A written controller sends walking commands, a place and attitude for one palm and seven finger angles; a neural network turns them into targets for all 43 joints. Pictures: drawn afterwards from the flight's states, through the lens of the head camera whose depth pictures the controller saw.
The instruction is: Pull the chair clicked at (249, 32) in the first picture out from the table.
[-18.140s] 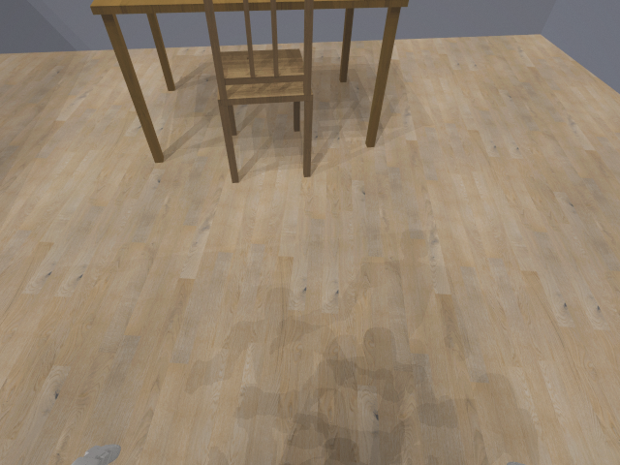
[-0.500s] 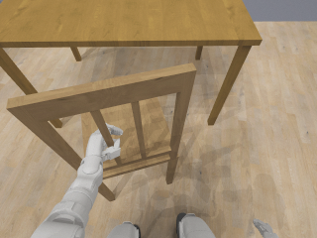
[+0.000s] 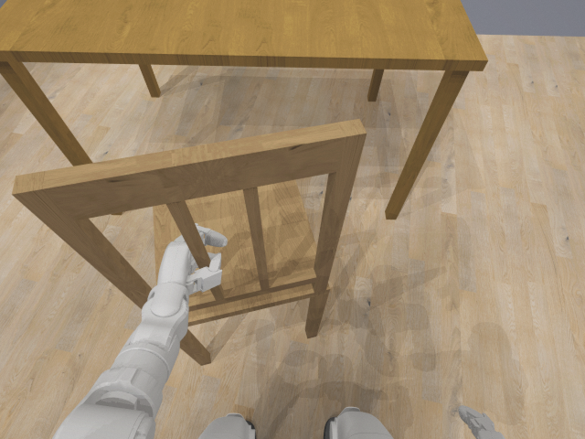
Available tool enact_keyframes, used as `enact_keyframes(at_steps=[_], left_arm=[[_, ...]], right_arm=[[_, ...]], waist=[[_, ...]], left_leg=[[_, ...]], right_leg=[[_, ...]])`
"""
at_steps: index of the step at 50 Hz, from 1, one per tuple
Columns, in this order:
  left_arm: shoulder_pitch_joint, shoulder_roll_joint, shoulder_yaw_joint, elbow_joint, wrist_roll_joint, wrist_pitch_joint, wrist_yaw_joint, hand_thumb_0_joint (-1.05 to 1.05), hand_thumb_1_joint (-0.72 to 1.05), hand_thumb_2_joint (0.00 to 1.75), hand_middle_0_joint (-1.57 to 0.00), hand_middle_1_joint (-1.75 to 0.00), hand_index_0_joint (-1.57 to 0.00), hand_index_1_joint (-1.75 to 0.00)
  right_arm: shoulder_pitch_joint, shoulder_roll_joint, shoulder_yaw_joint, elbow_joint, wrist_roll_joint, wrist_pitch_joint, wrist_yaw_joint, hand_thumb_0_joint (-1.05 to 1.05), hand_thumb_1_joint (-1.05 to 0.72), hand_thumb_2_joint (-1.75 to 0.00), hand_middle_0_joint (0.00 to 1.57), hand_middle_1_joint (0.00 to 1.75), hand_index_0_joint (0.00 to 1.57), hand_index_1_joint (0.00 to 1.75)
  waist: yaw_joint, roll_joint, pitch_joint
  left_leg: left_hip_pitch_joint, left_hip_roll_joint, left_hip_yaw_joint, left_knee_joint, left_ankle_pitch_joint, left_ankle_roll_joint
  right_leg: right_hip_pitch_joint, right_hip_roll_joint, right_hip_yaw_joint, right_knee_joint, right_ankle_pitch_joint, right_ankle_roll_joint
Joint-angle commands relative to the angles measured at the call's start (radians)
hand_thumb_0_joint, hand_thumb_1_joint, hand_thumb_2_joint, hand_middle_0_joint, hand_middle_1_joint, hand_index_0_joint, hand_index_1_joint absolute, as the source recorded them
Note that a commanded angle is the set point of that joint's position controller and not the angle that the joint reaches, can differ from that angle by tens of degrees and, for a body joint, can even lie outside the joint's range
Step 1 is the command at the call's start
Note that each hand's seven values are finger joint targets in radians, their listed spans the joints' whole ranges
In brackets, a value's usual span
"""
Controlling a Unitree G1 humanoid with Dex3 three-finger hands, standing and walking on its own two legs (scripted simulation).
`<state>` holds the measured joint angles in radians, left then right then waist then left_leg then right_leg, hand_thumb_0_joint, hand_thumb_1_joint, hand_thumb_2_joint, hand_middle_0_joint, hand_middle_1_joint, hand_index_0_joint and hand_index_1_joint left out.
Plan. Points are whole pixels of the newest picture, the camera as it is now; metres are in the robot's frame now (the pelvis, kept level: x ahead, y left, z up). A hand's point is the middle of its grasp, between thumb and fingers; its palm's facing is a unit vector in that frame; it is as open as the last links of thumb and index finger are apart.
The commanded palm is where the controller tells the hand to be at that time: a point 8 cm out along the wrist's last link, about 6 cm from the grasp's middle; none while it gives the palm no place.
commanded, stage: step backward, pulling the chair out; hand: left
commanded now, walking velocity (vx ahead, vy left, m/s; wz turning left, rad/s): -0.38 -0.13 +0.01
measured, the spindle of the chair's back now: (202, 257) +0.37 +0.16 -0.06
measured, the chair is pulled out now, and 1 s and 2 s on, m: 0.32 0.55 0.61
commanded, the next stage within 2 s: stop walking, hand still on the chair in 0.82 s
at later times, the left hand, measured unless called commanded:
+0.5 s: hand (213, 341) +0.25 +0.12 -0.06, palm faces +0.01 -0.98 -0.19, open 5.1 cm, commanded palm +0.24 +0.17 -0.06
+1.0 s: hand out of the picture +0.13 +0.12 -0.06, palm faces +0.03 -0.98 -0.19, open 5.1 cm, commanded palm +0.11 +0.17 -0.04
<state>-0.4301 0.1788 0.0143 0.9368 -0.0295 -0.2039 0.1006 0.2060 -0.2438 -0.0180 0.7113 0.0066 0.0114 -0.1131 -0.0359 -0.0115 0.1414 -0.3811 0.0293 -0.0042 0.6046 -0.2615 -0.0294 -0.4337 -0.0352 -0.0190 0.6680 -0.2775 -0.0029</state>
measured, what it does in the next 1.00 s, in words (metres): walks backwards: right foot, then left foot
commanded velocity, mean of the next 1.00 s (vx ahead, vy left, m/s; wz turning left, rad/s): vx -0.29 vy -0.02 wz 0.01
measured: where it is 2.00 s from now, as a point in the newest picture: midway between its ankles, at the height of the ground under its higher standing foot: outside the picture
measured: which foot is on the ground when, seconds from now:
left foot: down 0.00-0.14, up 0.16-0.30, down 0.32-0.58, up 0.60-0.76, down 0.78-1.00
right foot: up 0.00-0.00, down 0.02-0.38, up 0.40-0.48, down 0.50-0.82, up 0.84-0.94, down 0.96-1.00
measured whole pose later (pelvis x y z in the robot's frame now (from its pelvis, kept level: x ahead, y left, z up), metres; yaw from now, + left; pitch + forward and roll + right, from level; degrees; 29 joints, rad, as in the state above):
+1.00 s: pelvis -0.21 -0.02 +0.00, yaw -1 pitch +0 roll -1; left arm -0.38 0.17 0.02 0.92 -0.04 -0.17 0.09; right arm 0.25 -0.22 0.00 0.72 0.03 0.01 -0.09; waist -0.01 0.04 0.16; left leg -0.31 0.08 0.00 0.62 -0.30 -0.04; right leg -0.31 0.00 -0.04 0.54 -0.23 0.00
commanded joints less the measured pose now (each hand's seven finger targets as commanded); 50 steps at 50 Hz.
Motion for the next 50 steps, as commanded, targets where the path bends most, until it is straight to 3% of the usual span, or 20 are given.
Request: enact_keyframes(at_steps=[1, 4, 6, 7, 9, 15, 17, 20, 24, 26, 28, 30, 31, 37, 38, 41, 43, 45, 49, 50], left_arm=[[-0.278, 0.098, 0.005, -0.211, 0.039, -0.104, 0.001, 0.0, 0.9, 0.9, -0.5, -1.45, -0.5, -1.45], [-0.242, 0.176, 0.064, -0.18, 0.039, -0.115, 0.005, 0.0, 0.9, 0.9, -0.5, -1.45, -0.5, -1.45], [-0.252, 0.215, 0.075, -0.19, 0.03, -0.124, 0.009, 0.0, 0.9, 0.9, -0.5, -1.45, -0.5, -1.45], [-0.247, 0.237, 0.086, -0.17, 0.029, -0.118, 0.013, 0.0, 0.9, 0.9, -0.5, -1.45, -0.5, -1.45], [-0.177, 0.239, 0.1, -0.126, 0.025, -0.081, 0.019, 0.0, 0.9, 0.9, -0.5, -1.45, -0.5, -1.45], [-0.177, 0.163, 0.041, -0.182, 0.006, -0.042, 0.015, 0.0, 0.9, 0.9, -0.5, -1.45, -0.5, -1.45], [-0.199, 0.12, 0.008, -0.213, 0.002, -0.047, 0.004, 0.0, 0.9, 0.9, -0.5, -1.45, -0.5, -1.45], [-0.265, 0.115, -0.005, -0.28, 0.019, -0.056, 0.002, 0.0, 0.9, 0.9, -0.5, -1.45, -0.5, -1.45], [-0.281, 0.092, -0.009, -0.214, 0.025, -0.074, 0.002, 0.0, 0.9, 0.9, -0.5, -1.45, -0.5, -1.45], [-0.316, 0.119, -0.002, -0.201, 0.044, -0.095, 0.002, 0.0, 0.9, 0.9, -0.5, -1.45, -0.5, -1.45], [-0.274, 0.21, 0.06, -0.148, 0.03, -0.101, 0.013, 0.0, 0.9, 0.9, -0.5, -1.45, -0.5, -1.45], [-0.27, 0.233, 0.069, -0.115, 0.025, -0.098, 0.015, 0.0, 0.9, 0.9, -0.5, -1.45, -0.5, -1.45], [-0.249, 0.232, 0.081, -0.08, 0.027, -0.088, 0.019, 0.0, 0.9, 0.9, -0.5, -1.45, -0.5, -1.45], [-0.207, 0.145, 0.044, -0.085, 0.006, -0.049, 0.003, 0.0, 0.9, 0.9, -0.5, -1.45, -0.5, -1.45], [-0.199, 0.139, 0.027, -0.064, -0.002, -0.042, 0.003, 0.0, 0.9, 0.9, -0.5, -1.45, -0.5, -1.45], [-0.302, 0.088, -0.014, -0.167, 0.003, -0.057, -0.007, 0.0, 0.9, 0.9, -0.5, -1.45, -0.5, -1.45], [-0.334, 0.109, 0.015, -0.196, -0.004, -0.054, -0.004, 0.0, 0.9, 0.9, -0.5, -1.45, -0.5, -1.45], [-0.325, 0.059, -0.012, -0.153, 0.001, -0.053, -0.012, 0.0, 0.9, 0.9, -0.5, -1.45, -0.5, -1.45], [-0.217, 0.105, -0.003, -0.318, 0.026, -0.053, -0.009, 0.0, 0.9, 0.9, -0.5, -1.45, -0.5, -1.45], [-0.181, 0.151, 0.032, -0.322, 0.016, -0.034, 0.001, 0.0, 0.9, 0.9, -0.5, -1.45, -0.5, -1.45]], right_arm=[[0.048, -0.134, -0.047, -0.062, -0.007, -0.042, 0.022, 0.0, -0.9, -0.9, 0.2, 0.3, 0.2, 0.3], [0.059, -0.14, -0.06, -0.067, 0.006, -0.034, 0.023, 0.0, -0.9, -0.9, 0.2, 0.3, 0.2, 0.3], [0.034, -0.122, -0.061, -0.087, 0.019, -0.031, 0.005, 0.0, -0.9, -0.9, 0.2, 0.3, 0.2, 0.3], [0.005, -0.123, -0.058, -0.09, 0.021, -0.033, -0.001, 0.0, -0.9, -0.9, 0.2, 0.3, 0.2, 0.3], [-0.018, -0.121, -0.04, -0.087, 0.013, -0.034, -0.005, 0.0, -0.9, -0.9, 0.2, 0.3, 0.2, 0.3], [0.016, -0.136, -0.024, -0.077, 0.013, -0.024, -0.025, 0.0, -0.9, -0.9, 0.2, 0.3, 0.2, 0.3], [0.017, -0.159, -0.045, -0.103, 0.015, -0.009, -0.023, 0.0, -0.9, -0.9, 0.2, 0.3, 0.2, 0.3], [-0.035, -0.131, -0.027, -0.125, -0.001, -0.003, -0.016, 0.0, -0.9, -0.9, 0.2, 0.3, 0.2, 0.3], [0.039, -0.14, -0.045, -0.077, -0.002, -0.028, 0.008, 0.0, -0.9, -0.9, 0.2, 0.3, 0.2, 0.3], [0.033, -0.136, -0.045, -0.066, -0.004, -0.03, 0.012, 0.0, -0.9, -0.9, 0.2, 0.3, 0.2, 0.3], [0.057, -0.143, -0.066, -0.06, 0.016, -0.025, -0.002, 0.0, -0.9, -0.9, 0.2, 0.3, 0.2, 0.3], [0.003, -0.129, -0.059, -0.066, 0.023, -0.031, -0.005, 0.0, -0.9, -0.9, 0.2, 0.3, 0.2, 0.3], [-0.023, -0.122, -0.05, -0.066, 0.018, -0.035, -0.006, 0.0, -0.9, -0.9, 0.2, 0.3, 0.2, 0.3], [0.04, -0.119, -0.016, -0.05, 0.019, -0.051, -0.009, 0.0, -0.9, -0.9, 0.2, 0.3, 0.2, 0.3], [0.046, -0.135, -0.02, -0.05, 0.022, -0.049, -0.018, 0.0, -0.9, -0.9, 0.2, 0.3, 0.2, 0.3], [-0.009, -0.138, -0.018, -0.104, 0.01, -0.034, -0.013, 0.0, -0.9, -0.9, 0.2, 0.3, 0.2, 0.3], [0.014, -0.131, -0.029, -0.092, 0.009, -0.03, -0.011, 0.0, -0.9, -0.9, 0.2, 0.3, 0.2, 0.3], [0.046, -0.143, -0.04, -0.074, 0.012, -0.039, 0.009, 0.0, -0.9, -0.9, 0.2, 0.3, 0.2, 0.3], [0.016, -0.117, -0.02, -0.124, 0.021, -0.055, 0.014, 0.0, -0.9, -0.9, 0.2, 0.3, 0.2, 0.3], [0.032, -0.132, -0.031, -0.127, 0.028, -0.052, 0.009, 0.0, -0.9, -0.9, 0.2, 0.3, 0.2, 0.3]], waist=[[-0.002, 0.204, -0.454], [-0.018, 0.12, -0.515], [-0.023, -0.042, -0.522], [-0.006, -0.076, -0.504], [0.022, -0.051, -0.463], [0.001, -0.095, -0.447], [0.011, -0.009, -0.424], [0.02, 0.329, -0.378], [0.0, 0.167, -0.408], [-0.008, 0.198, -0.411], [-0.02, -0.004, -0.482], [0.007, -0.109, -0.465], [0.031, -0.11, -0.432], [0.013, -0.16, -0.436], [0.008, -0.113, -0.39], [0.03, 0.31, -0.355], [0.031, 0.226, -0.359], [0.027, 0.141, -0.352], [0.01, 0.207, -0.364], [0.005, 0.097, -0.432]], left_leg=[[0.373, 0.277, -0.181, -0.017, 0.914, 0.115], [0.294, 0.212, -0.099, 0.027, 0.741, 0.051], [0.129, 0.089, -0.006, 0.118, 0.207, -0.012], [0.057, 0.03, -0.015, 0.21, -0.126, -0.024], [-0.013, 0.011, -0.093, 0.292, -0.259, -0.02], [0.136, 0.076, -0.06, -0.161, 0.089, 0.015], [0.165, 0.178, -0.112, -0.166, 0.294, 0.065], [0.032, 0.28, -0.175, -0.241, 0.349, 0.13], [0.254, 0.269, -0.166, -0.057, 0.702, 0.114], [0.221, 0.236, -0.125, -0.039, 0.617, 0.077], [0.159, 0.138, -0.034, 0.05, 0.356, 0.015], [0.056, 0.006, -0.018, 0.262, -0.216, -0.017], [0.014, -0.006, -0.066, 0.343, -0.285, -0.011], [0.166, 0.008, 0.0, -0.083, -0.12, 0.003], [0.203, 0.036, 0.0, -0.19, -0.038, 0.016], [0.055, 0.291, -0.22, -0.297, 0.133, 0.145], [0.14, 0.325, -0.229, -0.203, 0.455, 0.185], [0.312, 0.296, -0.184, -0.083, 0.681, 0.145], [0.202, 0.182, -0.092, -0.067, 0.361, 0.06], [0.173, 0.156, -0.068, -0.075, 0.266, 0.035]], right_leg=[[0.129, -0.024, 0.035, -0.097, 0.124, -0.015], [0.289, -0.058, 0.066, -0.17, 0.512, -0.026], [0.367, -0.214, 0.2, -0.198, 0.735, -0.083], [0.342, -0.302, 0.264, -0.245, 0.745, -0.127], [0.303, -0.36, 0.267, -0.252, 0.63, -0.17], [0.298, -0.198, 0.115, -0.183, 0.456, -0.039], [0.238, -0.077, 0.07, -0.166, 0.283, 0.014], [0.225, -0.023, 0.008, 0.091, -0.034, 0.006], [0.185, -0.024, 0.029, -0.086, 0.141, -0.009], [0.22, -0.052, 0.039, -0.134, 0.31, -0.016], [0.308, -0.145, 0.146, -0.186, 0.573, -0.048], [0.241, -0.324, 0.287, -0.316, 0.458, -0.126], [0.207, -0.351, 0.296, -0.342, 0.302, -0.147], [0.218, -0.246, 0.17, -0.287, 0.181, -0.069], [0.177, -0.207, 0.145, -0.266, 0.104, -0.043], [0.173, -0.031, 0.003, 0.089, -0.05, 0.018], [0.137, -0.008, 0.019, 0.156, -0.12, 0.013], [0.113, -0.015, 0.016, -0.053, -0.02, 0.002], [0.295, -0.071, 0.035, -0.206, 0.326, -0.012], [0.366, -0.085, 0.087, -0.174, 0.356, -0.026]])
